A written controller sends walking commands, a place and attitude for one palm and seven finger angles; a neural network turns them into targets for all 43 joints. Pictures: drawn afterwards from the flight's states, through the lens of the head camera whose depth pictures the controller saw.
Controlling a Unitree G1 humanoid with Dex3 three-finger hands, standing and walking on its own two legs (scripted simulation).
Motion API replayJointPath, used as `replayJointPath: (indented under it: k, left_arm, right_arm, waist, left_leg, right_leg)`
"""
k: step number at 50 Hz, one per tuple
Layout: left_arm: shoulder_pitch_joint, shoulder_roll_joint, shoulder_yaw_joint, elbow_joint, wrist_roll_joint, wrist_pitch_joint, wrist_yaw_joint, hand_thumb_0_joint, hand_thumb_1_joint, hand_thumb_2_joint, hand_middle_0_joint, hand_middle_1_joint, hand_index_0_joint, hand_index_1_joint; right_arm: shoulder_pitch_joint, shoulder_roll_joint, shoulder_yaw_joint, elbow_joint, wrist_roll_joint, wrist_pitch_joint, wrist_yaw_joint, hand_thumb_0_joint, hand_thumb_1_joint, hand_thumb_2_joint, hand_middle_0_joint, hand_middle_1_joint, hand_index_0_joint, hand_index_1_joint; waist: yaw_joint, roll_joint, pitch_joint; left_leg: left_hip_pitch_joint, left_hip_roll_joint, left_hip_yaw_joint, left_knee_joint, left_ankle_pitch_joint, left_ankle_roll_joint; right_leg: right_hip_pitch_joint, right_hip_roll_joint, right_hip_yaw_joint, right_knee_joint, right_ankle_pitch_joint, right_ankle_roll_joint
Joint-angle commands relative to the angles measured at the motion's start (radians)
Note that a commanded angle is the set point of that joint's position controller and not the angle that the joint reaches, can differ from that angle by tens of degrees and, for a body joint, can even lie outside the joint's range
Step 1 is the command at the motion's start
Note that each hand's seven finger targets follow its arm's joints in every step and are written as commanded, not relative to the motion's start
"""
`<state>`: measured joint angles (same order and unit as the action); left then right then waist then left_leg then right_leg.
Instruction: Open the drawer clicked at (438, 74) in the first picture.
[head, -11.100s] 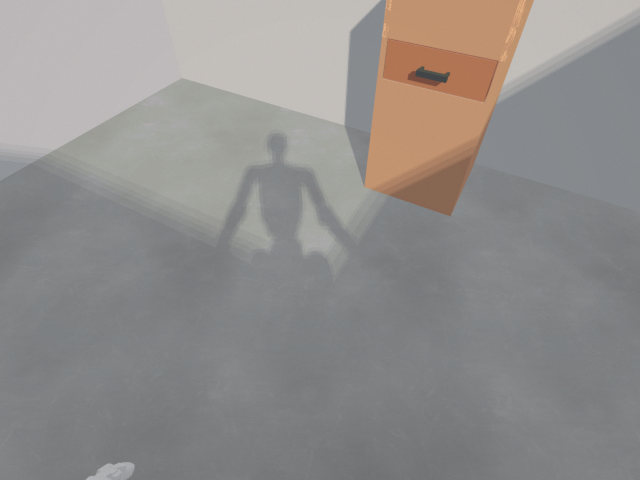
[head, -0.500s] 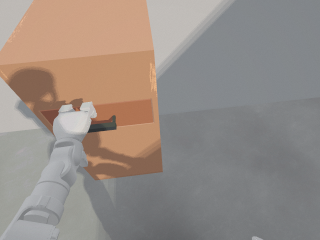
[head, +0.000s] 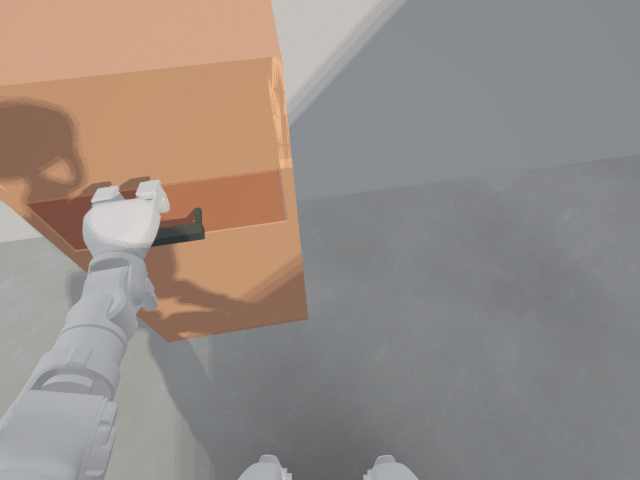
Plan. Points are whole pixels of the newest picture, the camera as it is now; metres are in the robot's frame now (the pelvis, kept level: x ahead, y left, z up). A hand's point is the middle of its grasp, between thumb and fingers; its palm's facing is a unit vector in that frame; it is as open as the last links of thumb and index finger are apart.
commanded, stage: move the hooked fingers above the handle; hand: left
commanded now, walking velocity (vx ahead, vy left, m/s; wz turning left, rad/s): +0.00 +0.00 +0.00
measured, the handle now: (169, 226) +0.51 +0.26 -0.09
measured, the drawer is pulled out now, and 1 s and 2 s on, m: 0.00 0.00 0.00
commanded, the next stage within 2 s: none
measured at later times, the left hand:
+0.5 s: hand (137, 243) +0.45 +0.28 -0.04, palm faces -0.06 -0.03 -1.00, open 13.7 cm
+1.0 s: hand (144, 238) +0.46 +0.27 -0.04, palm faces -0.06 -0.02 -1.00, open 13.7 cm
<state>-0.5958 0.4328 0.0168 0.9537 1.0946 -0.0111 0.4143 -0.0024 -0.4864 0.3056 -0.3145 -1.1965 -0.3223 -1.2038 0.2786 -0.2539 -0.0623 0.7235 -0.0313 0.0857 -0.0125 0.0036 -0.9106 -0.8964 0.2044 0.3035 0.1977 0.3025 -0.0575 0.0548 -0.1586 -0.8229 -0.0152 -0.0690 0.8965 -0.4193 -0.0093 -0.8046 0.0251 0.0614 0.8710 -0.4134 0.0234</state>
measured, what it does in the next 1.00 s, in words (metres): stands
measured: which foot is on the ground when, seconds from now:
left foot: down 0.00-1.00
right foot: down 0.00-1.00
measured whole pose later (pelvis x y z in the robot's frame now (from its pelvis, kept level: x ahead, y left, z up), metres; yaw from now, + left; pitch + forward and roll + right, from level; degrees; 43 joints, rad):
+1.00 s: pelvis -0.01 +0.02 -0.02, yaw -1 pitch +25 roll -3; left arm -0.73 0.50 0.05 1.05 1.09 0.01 0.42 0.00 -0.49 0.31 -0.31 -1.20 -0.33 -1.21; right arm 0.31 -0.26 -0.04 0.72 -0.05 0.10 0.01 0.00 -0.91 -0.90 0.20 0.30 0.20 0.30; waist -0.11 0.06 -0.17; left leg -1.01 -0.01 -0.06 1.04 -0.46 0.01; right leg -0.97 0.04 0.07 0.97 -0.43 0.05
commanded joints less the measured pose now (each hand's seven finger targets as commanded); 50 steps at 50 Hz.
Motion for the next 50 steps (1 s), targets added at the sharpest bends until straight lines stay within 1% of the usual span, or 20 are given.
replayJointPath:
  k: [1, 5, 6, 10, 16, 18, 20, 23, 26, 27, 29, 32, 35, 37, 40, 41, 44, 45, 48, 50]
  left_arm:
    - [-0.435, 0.309, 0.083, -0.144, -0.001, 0.009, 0.040, 0.000, -0.500, 0.300, -0.300, -1.200, -0.300, -1.200]
    - [-0.477, 0.320, 0.073, -0.084, -0.006, -0.008, 0.015, 0.000, -0.500, 0.300, -0.300, -1.200, -0.300, -1.200]
    - [-0.485, 0.356, 0.092, -0.081, -0.003, -0.018, 0.011, 0.000, -0.500, 0.300, -0.300, -1.200, -0.300, -1.200]
    - [-0.521, 0.344, 0.081, -0.063, 0.005, -0.049, 0.002, 0.000, -0.500, 0.300, -0.300, -1.200, -0.300, -1.200]
    - [-0.484, 0.427, 0.156, -0.088, 0.003, -0.057, 0.023, 0.000, -0.500, 0.300, -0.300, -1.200, -0.300, -1.200]
    - [-0.469, 0.417, 0.158, -0.127, 0.002, -0.049, 0.037, 0.000, -0.500, 0.300, -0.300, -1.200, -0.300, -1.200]
    - [-0.473, 0.391, 0.145, -0.119, -0.008, -0.026, 0.047, 0.000, -0.500, 0.300, -0.300, -1.200, -0.300, -1.200]
    - [-0.470, 0.401, 0.140, -0.113, -0.015, -0.001, 0.047, 0.000, -0.500, 0.300, -0.300, -1.200, -0.300, -1.200]
    - [-0.524, 0.353, 0.089, -0.147, -0.010, -0.003, 0.037, 0.000, -0.500, 0.300, -0.300, -1.200, -0.300, -1.200]
    - [-0.535, 0.306, 0.053, -0.132, -0.010, -0.003, 0.032, 0.000, -0.500, 0.300, -0.300, -1.200, -0.300, -1.200]
    - [-0.544, 0.279, 0.027, -0.110, -0.013, -0.006, 0.018, 0.000, -0.500, 0.300, -0.300, -1.200, -0.300, -1.200]
    - [-0.543, 0.246, 0.002, -0.074, -0.015, -0.012, 0.004, 0.000, -0.500, 0.300, -0.300, -1.200, -0.300, -1.200]
    - [-0.563, 0.268, 0.022, -0.055, -0.007, -0.017, 0.009, 0.000, -0.500, 0.300, -0.300, -1.200, -0.300, -1.200]
    - [-0.547, 0.272, 0.033, -0.053, 0.000, -0.017, 0.025, 0.000, -0.500, 0.300, -0.300, -1.200, -0.300, -1.200]
    - [-0.517, 0.369, 0.112, -0.044, 0.004, -0.005, 0.046, 0.000, -0.500, 0.300, -0.300, -1.200, -0.300, -1.200]
    - [-0.521, 0.379, 0.116, -0.055, 0.011, 0.001, 0.056, 0.000, -0.500, 0.300, -0.300, -1.200, -0.300, -1.200]
    - [-0.513, 0.354, 0.094, -0.038, 0.015, 0.027, 0.069, 0.000, -0.500, 0.300, -0.300, -1.200, -0.300, -1.200]
    - [-0.524, 0.376, 0.114, -0.056, 0.013, 0.030, 0.068, 0.000, -0.500, 0.300, -0.300, -1.200, -0.300, -1.200]
    - [-0.496, 0.359, 0.103, -0.102, -0.008, 0.028, 0.050, 0.000, -0.500, 0.300, -0.300, -1.200, -0.300, -1.200]
    - [-0.494, 0.328, 0.082, -0.090, -0.024, 0.027, 0.032, 0.000, -0.500, 0.300, -0.300, -1.200, -0.300, -1.200]
  right_arm:
    - [0.110, -0.151, -0.051, -0.054, -0.006, -0.016, -0.012, 0.000, -0.900, -0.900, 0.200, 0.300, 0.200, 0.300]
    - [0.126, -0.151, -0.046, -0.037, -0.009, -0.020, -0.017, 0.000, -0.900, -0.900, 0.200, 0.300, 0.200, 0.300]
    - [0.135, -0.157, -0.045, -0.034, -0.009, -0.020, -0.018, 0.000, -0.900, -0.900, 0.200, 0.300, 0.200, 0.300]
    - [0.156, -0.157, -0.047, -0.027, -0.019, -0.028, -0.015, 0.000, -0.900, -0.900, 0.200, 0.300, 0.200, 0.300]
    - [0.176, -0.171, -0.046, -0.030, -0.026, -0.017, 0.000, 0.000, -0.900, -0.900, 0.200, 0.300, 0.200, 0.300]
    - [0.176, -0.170, -0.048, -0.035, -0.027, -0.011, 0.005, 0.000, -0.900, -0.900, 0.200, 0.300, 0.200, 0.300]
    - [0.174, -0.170, -0.049, -0.027, -0.026, -0.005, 0.009, 0.000, -0.900, -0.900, 0.200, 0.300, 0.200, 0.300]
    - [0.169, -0.178, -0.043, -0.025, -0.019, 0.003, 0.010, 0.000, -0.900, -0.900, 0.200, 0.300, 0.200, 0.300]
    - [0.172, -0.175, -0.045, -0.025, -0.016, -0.003, 0.005, 0.000, -0.900, -0.900, 0.200, 0.300, 0.200, 0.300]
    - [0.178, -0.171, -0.050, -0.020, -0.016, -0.006, 0.003, 0.000, -0.900, -0.900, 0.200, 0.300, 0.200, 0.300]
    - [0.182, -0.167, -0.049, -0.014, -0.014, -0.012, -0.001, 0.000, -0.900, -0.900, 0.200, 0.300, 0.200, 0.300]
    - [0.187, -0.162, -0.046, -0.013, -0.013, -0.016, -0.004, 0.000, -0.900, -0.900, 0.200, 0.300, 0.200, 0.300]
    - [0.185, -0.163, -0.039, -0.013, -0.017, -0.017, -0.001, 0.000, -0.900, -0.900, 0.200, 0.300, 0.200, 0.300]
    - [0.182, -0.161, -0.038, -0.021, -0.020, -0.016, 0.003, 0.000, -0.900, -0.900, 0.200, 0.300, 0.200, 0.300]
    - [0.163, -0.170, -0.026, -0.032, -0.024, -0.006, 0.009, 0.000, -0.900, -0.900, 0.200, 0.300, 0.200, 0.300]
    - [0.163, -0.169, -0.026, -0.039, -0.024, -0.003, 0.010, 0.000, -0.900, -0.900, 0.200, 0.300, 0.200, 0.300]
    - [0.157, -0.169, -0.027, -0.046, -0.020, -0.002, 0.014, 0.000, -0.900, -0.900, 0.200, 0.300, 0.200, 0.300]
    - [0.153, -0.171, -0.030, -0.047, -0.022, -0.002, 0.011, 0.000, -0.900, -0.900, 0.200, 0.300, 0.200, 0.300]
    - [0.170, -0.170, -0.040, -0.049, -0.018, -0.001, 0.010, 0.000, -0.900, -0.900, 0.200, 0.300, 0.200, 0.300]
    - [0.171, -0.167, -0.040, -0.041, -0.016, 0.000, 0.006, 0.000, -0.900, -0.900, 0.200, 0.300, 0.200, 0.300]
  waist:
    - [-0.037, -0.018, -0.412]
    - [-0.061, -0.017, -0.403]
    - [-0.059, -0.018, -0.410]
    - [-0.071, 0.028, -0.456]
    - [-0.037, 0.069, -0.549]
    - [-0.024, 0.097, -0.580]
    - [-0.041, 0.070, -0.550]
    - [-0.045, 0.040, -0.485]
    - [-0.062, 0.085, -0.492]
    - [-0.081, 0.072, -0.474]
    - [-0.090, 0.064, -0.431]
    - [-0.091, 0.070, -0.399]
    - [-0.081, 0.091, -0.389]
    - [-0.072, 0.099, -0.401]
    - [-0.037, 0.092, -0.427]
    - [-0.037, 0.094, -0.451]
    - [-0.046, 0.075, -0.437]
    - [-0.046, 0.060, -0.464]
    - [-0.043, 0.071, -0.547]
    - [-0.059, 0.042, -0.517]
  left_leg:
    - [0.203, -0.018, 0.080, -0.038, 0.353, 0.051]
    - [0.152, -0.018, 0.078, 0.001, 0.330, 0.056]
    - [0.137, -0.017, 0.073, 0.009, 0.318, 0.055]
    - [0.140, -0.010, 0.064, 0.056, 0.351, 0.051]
    - [0.155, -0.002, 0.057, 0.088, 0.420, 0.041]
    - [0.201, 0.003, 0.053, 0.080, 0.472, 0.033]
    - [0.200, 0.005, 0.050, 0.077, 0.471, 0.036]
    - [0.182, 0.008, 0.049, 0.044, 0.395, 0.039]
    - [0.239, 0.012, 0.037, 0.022, 0.374, 0.036]
    - [0.260, 0.016, 0.033, 0.020, 0.373, 0.036]
    - [0.258, 0.018, 0.027, 0.010, 0.339, 0.035]
    - [0.262, 0.016, 0.019, 0.000, 0.318, 0.033]
    - [0.253, 0.014, 0.018, 0.005, 0.323, 0.030]
    - [0.245, 0.013, 0.021, 0.013, 0.336, 0.029]
    - [0.197, 0.007, 0.028, 0.022, 0.352, 0.029]
    - [0.196, 0.006, 0.035, 0.028, 0.359, 0.032]
    - [0.176, 0.006, 0.043, 0.028, 0.352, 0.033]
    - [0.190, 0.009, 0.041, 0.033, 0.373, 0.033]
    - [0.246, 0.009, 0.050, 0.034, 0.435, 0.032]
    - [0.237, 0.010, 0.047, 0.032, 0.420, 0.036]
  right_leg:
    - [0.181, 0.016, -0.077, -0.068, 0.381, -0.053]
    - [0.134, 0.017, -0.072, -0.045, 0.369, -0.050]
    - [0.122, 0.017, -0.072, -0.034, 0.355, -0.049]
    - [0.047, 0.023, -0.081, 0.011, 0.353, -0.054]
    - [0.043, 0.031, -0.089, 0.056, 0.383, -0.056]
    - [0.048, 0.033, -0.098, 0.059, 0.398, -0.058]
    - [0.041, 0.036, -0.101, 0.044, 0.390, -0.056]
    - [0.046, 0.036, -0.107, 0.017, 0.330, -0.054]
    - [0.014, 0.036, -0.114, -0.003, 0.277, -0.057]
    - [-0.009, 0.038, -0.117, -0.014, 0.264, -0.057]
    - [-0.031, 0.038, -0.121, -0.026, 0.227, -0.057]
    - [-0.058, 0.039, -0.125, -0.032, 0.198, -0.061]
    - [-0.076, 0.038, -0.124, -0.020, 0.195, -0.067]
    - [-0.072, 0.039, -0.125, -0.011, 0.205, -0.068]
    - [-0.028, 0.037, -0.118, 0.012, 0.232, -0.070]
    - [-0.016, 0.037, -0.115, 0.016, 0.247, -0.067]
    - [-0.006, 0.036, -0.117, 0.012, 0.255, -0.062]
    - [0.010, 0.037, -0.116, 0.018, 0.276, -0.061]
    - [0.063, 0.036, -0.109, 0.012, 0.342, -0.055]
    - [0.060, 0.035, -0.107, 0.000, 0.339, -0.052]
